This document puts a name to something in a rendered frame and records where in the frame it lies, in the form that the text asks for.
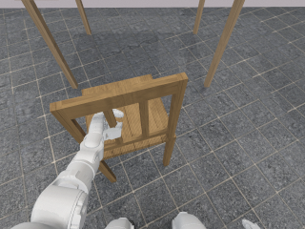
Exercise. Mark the right robot thigh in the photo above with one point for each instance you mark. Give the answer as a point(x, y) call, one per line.
point(187, 221)

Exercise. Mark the left robot forearm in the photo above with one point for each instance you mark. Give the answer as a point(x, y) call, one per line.
point(83, 167)

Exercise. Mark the robot right hand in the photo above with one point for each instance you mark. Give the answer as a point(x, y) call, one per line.
point(249, 225)

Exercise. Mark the table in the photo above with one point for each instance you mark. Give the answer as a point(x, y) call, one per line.
point(41, 25)

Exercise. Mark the left robot thigh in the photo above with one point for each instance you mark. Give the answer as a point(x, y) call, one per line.
point(120, 224)

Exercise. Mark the left robot upper arm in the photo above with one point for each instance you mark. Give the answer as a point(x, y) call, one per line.
point(58, 208)

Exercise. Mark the chair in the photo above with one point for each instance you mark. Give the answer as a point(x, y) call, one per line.
point(145, 122)

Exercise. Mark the robot thigh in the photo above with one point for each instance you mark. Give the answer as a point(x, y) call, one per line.
point(120, 224)
point(187, 221)

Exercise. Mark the robot left hand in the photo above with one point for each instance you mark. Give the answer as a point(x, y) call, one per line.
point(100, 125)

